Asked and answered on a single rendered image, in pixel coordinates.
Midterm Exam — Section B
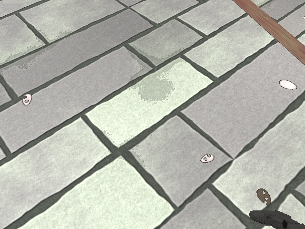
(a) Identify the right robot hand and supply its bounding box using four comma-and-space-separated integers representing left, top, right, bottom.
249, 210, 305, 229

